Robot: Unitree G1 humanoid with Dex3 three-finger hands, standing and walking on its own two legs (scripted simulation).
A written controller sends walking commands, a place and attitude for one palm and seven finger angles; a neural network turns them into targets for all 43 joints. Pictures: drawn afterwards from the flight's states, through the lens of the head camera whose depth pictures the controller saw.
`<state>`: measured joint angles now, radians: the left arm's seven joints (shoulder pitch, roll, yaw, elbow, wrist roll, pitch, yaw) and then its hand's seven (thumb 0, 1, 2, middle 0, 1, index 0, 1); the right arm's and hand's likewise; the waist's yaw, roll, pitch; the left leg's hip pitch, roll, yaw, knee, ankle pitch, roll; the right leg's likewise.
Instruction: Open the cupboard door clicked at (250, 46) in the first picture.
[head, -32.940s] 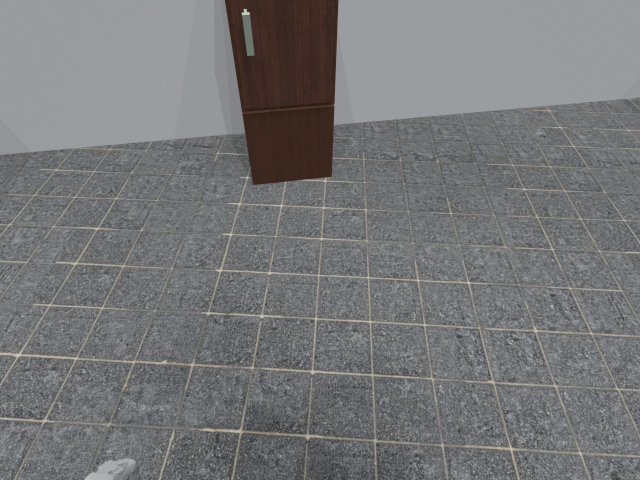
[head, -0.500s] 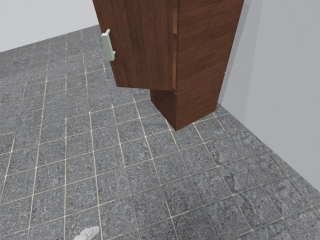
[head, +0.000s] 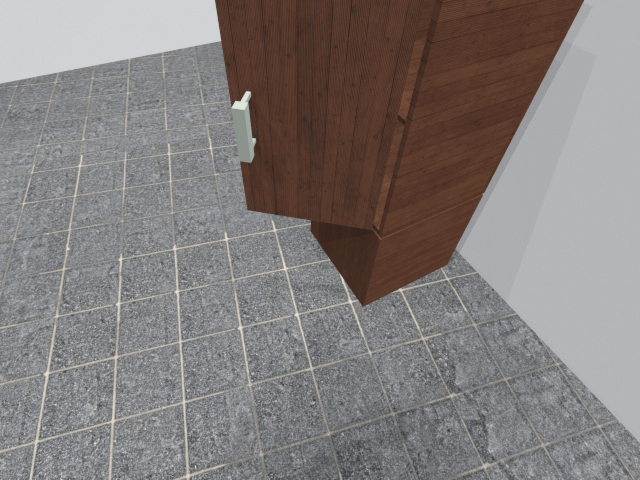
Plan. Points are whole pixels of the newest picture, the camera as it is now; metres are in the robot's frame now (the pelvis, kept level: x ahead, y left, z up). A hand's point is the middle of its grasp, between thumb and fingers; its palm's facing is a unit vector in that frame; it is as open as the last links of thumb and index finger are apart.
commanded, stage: take the last steps up to it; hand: left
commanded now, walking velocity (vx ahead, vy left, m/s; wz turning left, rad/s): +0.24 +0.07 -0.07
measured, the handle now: (246, 127) +0.77 +0.24 -0.03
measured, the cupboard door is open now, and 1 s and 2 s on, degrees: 51 51 51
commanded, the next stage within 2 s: come to a stop and stand still in 0.20 s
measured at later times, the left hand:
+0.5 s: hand (208, 412) +0.22 +0.19 -0.16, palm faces +0.02 -0.98 -0.21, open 7.2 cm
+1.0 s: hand (201, 434) +0.19 +0.19 -0.16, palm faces +0.01 -0.96 -0.27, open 7.4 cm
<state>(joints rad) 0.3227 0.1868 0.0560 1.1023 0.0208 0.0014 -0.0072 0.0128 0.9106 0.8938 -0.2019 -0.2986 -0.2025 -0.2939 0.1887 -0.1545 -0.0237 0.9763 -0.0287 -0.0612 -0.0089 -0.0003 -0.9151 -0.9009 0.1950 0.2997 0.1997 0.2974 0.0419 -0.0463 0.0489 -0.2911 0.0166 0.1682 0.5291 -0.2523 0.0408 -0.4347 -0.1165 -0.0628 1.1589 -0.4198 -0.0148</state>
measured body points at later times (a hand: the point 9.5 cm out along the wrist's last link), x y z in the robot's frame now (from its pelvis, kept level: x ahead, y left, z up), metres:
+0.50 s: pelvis +0.16 +0.01 +0.01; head +0.19 +0.01 +0.46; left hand +0.22 +0.24 -0.15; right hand +0.16 -0.22 -0.15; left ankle +0.19 +0.14 -0.72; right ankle +0.17 -0.09 -0.73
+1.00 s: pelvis +0.15 +0.00 +0.00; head +0.15 -0.01 +0.45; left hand +0.19 +0.24 -0.14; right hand +0.24 -0.25 -0.13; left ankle +0.18 +0.10 -0.72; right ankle +0.13 -0.10 -0.73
